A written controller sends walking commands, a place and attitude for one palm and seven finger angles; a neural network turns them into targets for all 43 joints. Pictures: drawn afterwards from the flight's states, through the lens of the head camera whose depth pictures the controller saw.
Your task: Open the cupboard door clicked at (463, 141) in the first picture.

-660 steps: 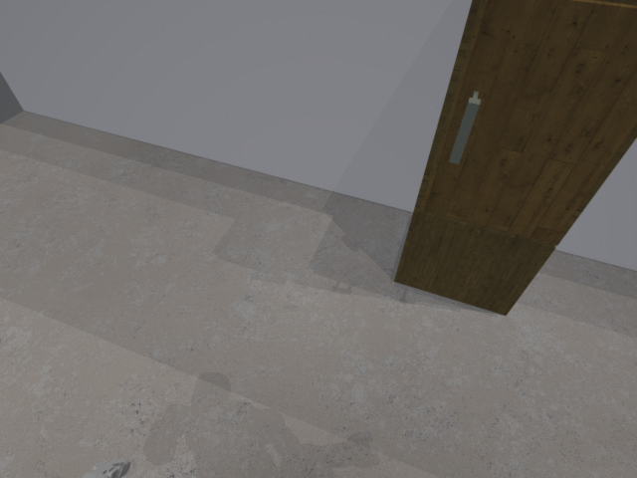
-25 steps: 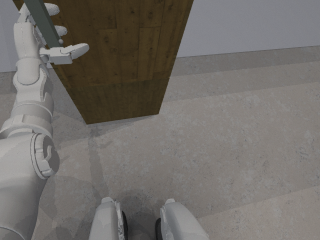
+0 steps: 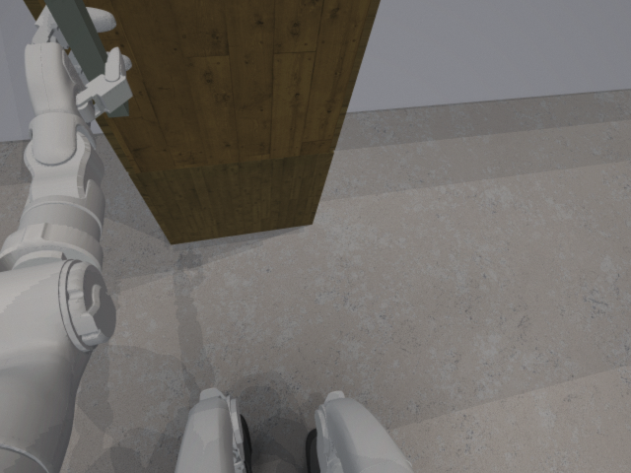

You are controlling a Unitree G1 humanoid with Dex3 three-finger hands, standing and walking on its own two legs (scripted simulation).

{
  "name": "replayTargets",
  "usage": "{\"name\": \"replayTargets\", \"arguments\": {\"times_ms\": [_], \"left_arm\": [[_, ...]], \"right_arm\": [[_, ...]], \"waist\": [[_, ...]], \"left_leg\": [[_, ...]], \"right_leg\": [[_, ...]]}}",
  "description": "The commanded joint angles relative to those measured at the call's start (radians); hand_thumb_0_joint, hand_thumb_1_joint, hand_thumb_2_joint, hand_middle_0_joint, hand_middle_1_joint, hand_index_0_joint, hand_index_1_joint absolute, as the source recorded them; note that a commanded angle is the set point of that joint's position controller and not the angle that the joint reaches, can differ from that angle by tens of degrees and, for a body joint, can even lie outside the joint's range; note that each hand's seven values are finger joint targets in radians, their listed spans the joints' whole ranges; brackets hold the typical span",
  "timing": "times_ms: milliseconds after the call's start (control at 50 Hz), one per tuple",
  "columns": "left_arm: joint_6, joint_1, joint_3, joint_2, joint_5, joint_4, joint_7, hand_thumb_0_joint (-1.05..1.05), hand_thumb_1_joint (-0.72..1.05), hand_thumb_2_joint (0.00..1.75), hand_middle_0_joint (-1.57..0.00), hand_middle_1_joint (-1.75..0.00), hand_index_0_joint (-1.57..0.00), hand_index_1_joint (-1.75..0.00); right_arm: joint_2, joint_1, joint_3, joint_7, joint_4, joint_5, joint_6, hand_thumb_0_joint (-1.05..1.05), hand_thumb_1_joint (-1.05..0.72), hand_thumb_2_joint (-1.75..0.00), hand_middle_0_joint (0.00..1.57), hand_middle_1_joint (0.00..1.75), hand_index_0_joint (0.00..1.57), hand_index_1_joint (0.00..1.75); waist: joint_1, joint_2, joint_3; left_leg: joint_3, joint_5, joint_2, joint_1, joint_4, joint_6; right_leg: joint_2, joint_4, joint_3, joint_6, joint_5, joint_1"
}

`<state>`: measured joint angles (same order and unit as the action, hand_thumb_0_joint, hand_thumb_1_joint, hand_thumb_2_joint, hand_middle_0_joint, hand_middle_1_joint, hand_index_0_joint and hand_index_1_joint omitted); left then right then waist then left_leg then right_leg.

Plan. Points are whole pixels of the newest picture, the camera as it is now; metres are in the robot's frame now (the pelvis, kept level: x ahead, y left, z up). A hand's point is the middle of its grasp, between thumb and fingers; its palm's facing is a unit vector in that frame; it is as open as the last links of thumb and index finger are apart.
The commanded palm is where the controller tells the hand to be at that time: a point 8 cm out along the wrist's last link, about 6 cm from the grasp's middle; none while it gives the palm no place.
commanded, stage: pull the door open along its arc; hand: left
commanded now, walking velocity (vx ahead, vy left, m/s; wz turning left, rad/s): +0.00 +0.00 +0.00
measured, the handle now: (93, 45) +0.61 +0.19 +0.08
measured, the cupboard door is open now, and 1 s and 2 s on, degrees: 0 38 44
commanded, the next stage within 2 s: open thumb and fingers to let go in 1.12 s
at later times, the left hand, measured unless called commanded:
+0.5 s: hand (140, 140) +0.48 +0.14 +0.08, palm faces +0.11 -0.99 +0.05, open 6.3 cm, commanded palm +0.42 +0.18 +0.07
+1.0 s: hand (247, 224) +0.38 +0.04 +0.08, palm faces +0.43 -0.90 +0.00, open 6.4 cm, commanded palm +0.31 +0.06 +0.07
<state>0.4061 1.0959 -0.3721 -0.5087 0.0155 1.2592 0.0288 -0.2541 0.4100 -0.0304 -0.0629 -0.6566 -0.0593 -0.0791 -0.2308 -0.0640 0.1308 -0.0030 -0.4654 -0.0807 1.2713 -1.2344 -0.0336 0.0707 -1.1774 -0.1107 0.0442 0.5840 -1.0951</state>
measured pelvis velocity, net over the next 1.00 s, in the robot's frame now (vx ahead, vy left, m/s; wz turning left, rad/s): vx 0.01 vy -0.04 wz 0.07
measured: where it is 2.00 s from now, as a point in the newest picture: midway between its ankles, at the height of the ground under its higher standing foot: outside the picture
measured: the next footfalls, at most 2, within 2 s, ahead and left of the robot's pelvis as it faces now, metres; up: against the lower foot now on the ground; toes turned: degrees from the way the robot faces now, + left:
none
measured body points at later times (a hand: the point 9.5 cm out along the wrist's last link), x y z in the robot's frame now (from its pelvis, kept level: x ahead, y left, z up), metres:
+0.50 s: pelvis +0.02 +0.00 +0.03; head +0.14 +0.01 +0.46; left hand +0.47 +0.19 +0.08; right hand +0.05 -0.25 -0.09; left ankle +0.05 +0.10 -0.63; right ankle -0.02 -0.10 -0.63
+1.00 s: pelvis +0.01 -0.04 +0.03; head +0.08 -0.04 +0.48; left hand +0.35 +0.08 +0.08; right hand +0.15 -0.25 -0.10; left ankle +0.05 +0.10 -0.63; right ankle -0.02 -0.10 -0.63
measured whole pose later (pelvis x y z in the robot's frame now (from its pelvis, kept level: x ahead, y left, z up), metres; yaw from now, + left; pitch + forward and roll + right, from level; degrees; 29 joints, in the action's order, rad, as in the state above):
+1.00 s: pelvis +0.01 -0.04 +0.03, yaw +4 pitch +18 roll +0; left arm 0.34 0.29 0.08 0.16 -0.10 0.54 -0.65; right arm -0.17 0.24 0.02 -0.08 -0.62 -0.10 -0.05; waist -0.04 -0.04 0.19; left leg 0.01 -0.42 -0.04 0.95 -1.06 0.02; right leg 0.04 -1.08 -0.10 0.09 0.59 -0.81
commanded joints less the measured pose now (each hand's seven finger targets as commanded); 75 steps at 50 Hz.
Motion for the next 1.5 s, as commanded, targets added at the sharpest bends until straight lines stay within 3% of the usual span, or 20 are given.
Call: {"name": "replayTargets", "arguments": {"times_ms": [0,80,200,420,440,460,520,600,660,760,900,1040,1080,1180,1200,1240,1280,1340,1380,1480], "left_arm": [[0.069,0.46,-0.016,-0.215,-0.007,-0.194,0.022,0.0,0.9,0.9,-0.4,-1.35,-0.4,-1.35],[0.075,0.364,-0.021,-0.188,0.017,-0.236,0.038,0.0,0.9,0.9,-0.4,-1.35,-0.4,-1.35],[0.076,0.178,-0.016,-0.131,0.051,-0.301,0.047,0.0,0.9,0.9,-0.4,-1.35,-0.4,-1.35],[0.097,-0.277,0.115,0.131,0.113,-0.565,0.012,0.0,0.9,0.9,-0.4,-1.35,-0.4,-1.35],[0.092,-0.283,-0.036,0.166,0.185,-0.599,-0.147,0.0,0.9,0.9,-0.4,-1.35,-0.4,-1.35],[0.087,-0.322,0.048,0.242,0.155,-0.621,-0.227,0.0,0.9,0.9,-0.4,-1.35,-0.4,-1.35],[0.086,-0.414,0.101,0.322,0.09,-0.673,-0.373,0.0,0.9,0.9,-0.4,-1.35,-0.4,-1.35],[0.079,-0.409,0.194,0.427,-0.051,-0.727,-0.57,0.0,0.9,0.9,-0.4,-1.35,-0.4,-1.35],[0.056,-0.407,0.274,0.527,-0.117,-0.76,-0.665,0.0,0.9,0.9,-0.4,-1.35,-0.4,-1.35],[0.031,-0.463,0.397,0.624,-0.167,-0.825,-0.683,0.0,0.9,0.9,-0.4,-1.35,-0.4,-1.35],[0.007,-0.574,0.492,0.713,-0.136,-0.905,-0.675,0.0,0.9,0.9,-0.4,-1.35,-0.4,-1.35],[-0.02,-0.773,0.592,0.81,-0.15,-0.973,-0.664,0.0,0.9,0.9,-0.4,-1.35,-0.4,-1.35],[-0.032,-0.835,0.598,0.812,-0.133,-1.005,-0.657,0.0,0.9,0.9,-0.4,-1.35,-0.4,-1.35],[-0.044,-0.65,0.505,0.722,-0.119,-0.973,-0.694,0.0,0.9,0.9,-0.4,-1.35,-0.4,-1.35],[-0.037,-0.559,0.47,0.683,-0.116,-0.951,-0.705,0.0,0.9,0.9,-0.4,-1.35,-0.4,-1.35],[-0.027,-0.564,0.465,0.695,-0.112,-0.921,-0.703,0.0,0.76,0.84,-0.39,-1.34,-0.39,-1.34],[-0.014,-0.603,0.453,0.68,-0.114,-0.936,-0.693,0.0,0.62,0.78,-0.38,-1.32,-0.38,-1.32],[-0.006,-0.598,0.484,0.711,-0.124,-0.944,-0.676,0.0,0.41,0.69,-0.36,-1.3,-0.36,-1.3],[-0.002,-0.639,0.473,0.691,-0.123,-0.977,-0.663,0.0,0.27,0.63,-0.35,-1.28,-0.35,-1.28],[-0.008,-0.677,0.476,0.684,-0.098,-1.007,-0.639,0.0,-0.08,0.48,-0.33,-1.24,-0.33,-1.24]], "right_arm": [[-0.2,0.225,0.06,0.018,0.015,0.0,0.002,0.0,-0.9,-0.9,0.2,0.3,0.2,0.3],[-0.195,0.217,0.062,0.014,0.032,0.001,0.003,0.0,-0.9,-0.9,0.2,0.3,0.2,0.3],[-0.185,0.19,0.07,0.008,0.063,0.013,-0.004,0.0,-0.9,-0.9,0.2,0.3,0.2,0.3],[-0.153,0.097,0.095,-0.017,0.133,0.04,-0.004,0.0,-0.9,-0.9,0.2,0.3,0.2,0.3],[-0.13,0.064,0.092,-0.012,0.137,0.032,0.002,0.0,-0.9,-0.9,0.2,0.3,0.2,0.3],[-0.122,0.052,0.089,-0.02,0.142,0.022,0.011,0.0,-0.9,-0.9,0.2,0.3,0.2,0.3],[-0.114,0.037,0.093,-0.039,0.141,0.004,0.012,0.0,-0.9,-0.9,0.2,0.3,0.2,0.3],[-0.099,0.003,0.102,-0.05,0.141,-0.025,0.008,0.0,-0.9,-0.9,0.2,0.3,0.2,0.3],[-0.089,-0.036,0.104,-0.052,0.142,-0.036,0.007,0.0,-0.9,-0.9,0.2,0.3,0.2,0.3],[-0.064,-0.091,0.105,-0.032,0.151,-0.044,0.019,0.0,-0.9,-0.9,0.2,0.3,0.2,0.3],[-0.034,-0.165,0.087,-0.007,0.159,-0.036,0.061,0.0,-0.9,-0.9,0.2,0.3,0.2,0.3],[-0.003,-0.22,0.072,-0.01,0.169,-0.036,0.116,0.0,-0.9,-0.9,0.2,0.3,0.2,0.3],[-0.001,-0.239,0.068,-0.012,0.18,-0.029,0.131,0.0,-0.9,-0.9,0.2,0.3,0.2,0.3],[-0.006,-0.246,0.059,0.014,0.144,-0.031,0.14,0.0,-0.9,-0.9,0.2,0.3,0.2,0.3],[-0.008,-0.251,0.056,0.022,0.127,-0.033,0.137,0.0,-0.9,-0.9,0.2,0.3,0.2,0.3],[-0.001,-0.262,0.054,0.028,0.122,-0.037,0.141,0.0,-0.9,-0.9,0.2,0.3,0.2,0.3],[-0.005,-0.26,0.062,0.028,0.128,-0.037,0.142,0.0,-0.9,-0.9,0.2,0.3,0.2,0.3],[-0.006,-0.238,0.071,0.02,0.128,-0.04,0.137,0.0,-0.9,-0.9,0.2,0.3,0.2,0.3],[-0.009,-0.226,0.077,0.019,0.139,-0.041,0.133,0.0,-0.9,-0.9,0.2,0.3,0.2,0.3],[-0.014,-0.222,0.081,0.024,0.146,-0.032,0.123,0.0,-0.9,-0.9,0.2,0.3,0.2,0.3]], "waist": [[-0.026,-0.139,0.545],[0.008,-0.153,0.581],[0.051,-0.093,0.581],[0.121,0.007,0.473],[0.191,0.021,0.454],[0.166,0.011,0.438],[0.172,0.041,0.421],[0.162,0.053,0.434],[0.158,0.056,0.443],[0.16,0.088,0.45],[0.17,0.132,0.378],[0.192,0.147,0.346],[0.207,0.142,0.353],[0.176,0.172,0.276],[0.155,0.183,0.25],[0.16,0.198,0.251],[0.183,0.188,0.321],[0.174,0.19,0.378],[0.19,0.195,0.416],[0.184,0.238,0.385]], "left_leg": [[-0.079,0.412,0.034,-0.585,0.064,-0.014],[-0.074,0.448,0.037,-0.619,0.082,-0.01],[-0.051,0.469,0.044,-0.619,0.108,-0.008],[-0.015,0.486,0.062,-0.664,0.186,-0.001],[-0.004,0.485,0.061,-0.641,0.205,0.011],[-0.002,0.479,0.063,-0.636,0.208,0.016],[-0.01,0.518,0.056,-0.646,0.206,0.025],[-0.012,0.509,0.055,-0.646,0.194,0.026],[-0.013,0.472,0.057,-0.654,0.196,0.028],[-0.003,0.408,0.065,-0.653,0.208,0.021],[0.003,0.298,0.077,-0.611,0.236,0.018],[0.0,0.268,0.088,-0.588,0.236,0.025],[-0.001,0.265,0.093,-0.584,0.24,0.029],[-0.018,0.186,0.101,-0.505,0.209,0.031],[-0.021,0.153,0.101,-0.478,0.196,0.03],[-0.029,0.133,0.105,-0.447,0.182,0.031],[-0.031,0.171,0.107,-0.445,0.182,0.031],[-0.023,0.215,0.105,-0.469,0.173,0.028],[-0.026,0.243,0.108,-0.452,0.167,0.03],[-0.027,0.234,0.11,-0.433,0.167,0.031]], "right_leg": [[0.019,0.159,0.076,-0.023,-0.422,0.08],[0.018,0.155,0.072,-0.019,-0.464,0.123],[0.017,0.168,0.075,-0.025,-0.541,0.209],[0.01,0.213,0.065,-0.031,-0.629,0.298],[0.008,0.216,0.054,-0.035,-0.601,0.325],[0.008,0.213,0.054,-0.039,-0.601,0.319],[0.001,0.194,0.045,-0.034,-0.602,0.302],[-0.009,0.176,0.046,-0.032,-0.588,0.29],[-0.014,0.183,0.041,-0.024,-0.547,0.291],[-0.02,0.214,0.054,-0.021,-0.543,0.344],[-0.046,0.276,0.084,-0.033,-0.527,0.404],[-0.082,0.299,0.111,-0.044,-0.592,0.449],[-0.092,0.312,0.128,-0.047,-0.613,0.483],[-0.128,0.353,0.204,-0.07,-0.532,0.445],[-0.14,0.369,0.227,-0.077,-0.484,0.421],[-0.154,0.377,0.258,-0.084,-0.47,0.432],[-0.156,0.349,0.263,-0.084,-0.567,0.484],[-0.151,0.307,0.239,-0.09,-0.689,0.493],[-0.158,0.29,0.251,-0.097,-0.79,0.547],[-0.17,0.304,0.269,-0.11,-0.863,0.583]]}}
